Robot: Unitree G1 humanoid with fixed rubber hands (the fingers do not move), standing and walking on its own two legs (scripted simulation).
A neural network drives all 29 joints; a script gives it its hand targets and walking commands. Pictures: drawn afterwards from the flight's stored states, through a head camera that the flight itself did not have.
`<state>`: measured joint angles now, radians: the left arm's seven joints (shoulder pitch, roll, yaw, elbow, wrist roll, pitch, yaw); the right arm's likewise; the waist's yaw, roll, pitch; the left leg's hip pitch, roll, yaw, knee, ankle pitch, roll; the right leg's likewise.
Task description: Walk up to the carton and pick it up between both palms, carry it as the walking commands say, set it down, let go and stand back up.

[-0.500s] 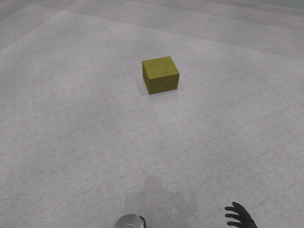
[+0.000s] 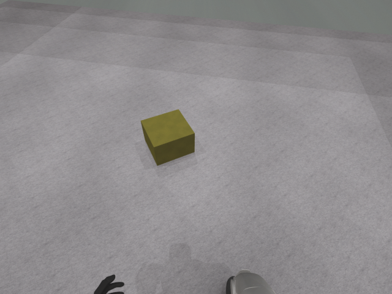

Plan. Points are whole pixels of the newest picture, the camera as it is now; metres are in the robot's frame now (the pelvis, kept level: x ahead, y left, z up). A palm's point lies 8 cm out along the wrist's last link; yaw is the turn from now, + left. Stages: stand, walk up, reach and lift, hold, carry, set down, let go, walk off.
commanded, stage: walk up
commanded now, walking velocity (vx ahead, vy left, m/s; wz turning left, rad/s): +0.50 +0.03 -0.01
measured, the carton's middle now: (168, 136) +1.16 +0.07 -0.68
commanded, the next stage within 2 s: none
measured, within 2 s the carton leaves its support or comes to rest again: neither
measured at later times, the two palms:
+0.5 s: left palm out of the picture +0.13 +0.22 -0.13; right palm (271, 193) +0.37 -0.23 -0.13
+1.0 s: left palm (90, 152) +0.59 +0.31 -0.13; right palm (245, 200) +0.35 -0.15 -0.10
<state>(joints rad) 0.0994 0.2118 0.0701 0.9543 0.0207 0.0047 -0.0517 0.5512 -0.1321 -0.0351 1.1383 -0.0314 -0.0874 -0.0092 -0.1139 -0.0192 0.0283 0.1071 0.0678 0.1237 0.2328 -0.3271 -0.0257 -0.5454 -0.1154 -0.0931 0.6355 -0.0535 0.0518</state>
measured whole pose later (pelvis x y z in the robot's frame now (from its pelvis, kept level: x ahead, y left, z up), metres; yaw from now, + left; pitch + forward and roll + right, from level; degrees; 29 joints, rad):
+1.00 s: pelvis +0.47 +0.07 +0.01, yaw +0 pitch -1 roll -4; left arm 0.12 0.24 0.08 0.96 0.03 0.03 -0.05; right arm 0.51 -0.14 -0.03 1.13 -0.02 -0.10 0.00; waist -0.09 -0.03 0.03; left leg 0.00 0.07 0.11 0.27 -0.27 0.02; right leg -0.62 -0.13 -0.07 0.92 -0.05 0.08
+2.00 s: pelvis +0.68 +0.10 +0.00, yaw +0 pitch +0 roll -1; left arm 0.25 0.17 0.05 1.07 0.02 0.06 0.02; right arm 0.15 -0.12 -0.02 1.04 -0.02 0.00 -0.03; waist 0.02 -0.04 0.03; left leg -0.28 0.00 0.09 0.40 -0.12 0.06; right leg -0.29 -0.03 -0.02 0.76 -0.44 0.02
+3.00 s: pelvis +0.69 -0.04 +0.01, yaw +14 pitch +2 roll +2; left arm 0.45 0.11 0.02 1.08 0.04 -0.06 0.02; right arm 0.22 -0.21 -0.08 0.97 -0.03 0.03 0.03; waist 0.04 0.02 -0.04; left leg -0.47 0.05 0.04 0.96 -0.25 -0.01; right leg -0.06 -0.02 -0.16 0.27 -0.25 -0.04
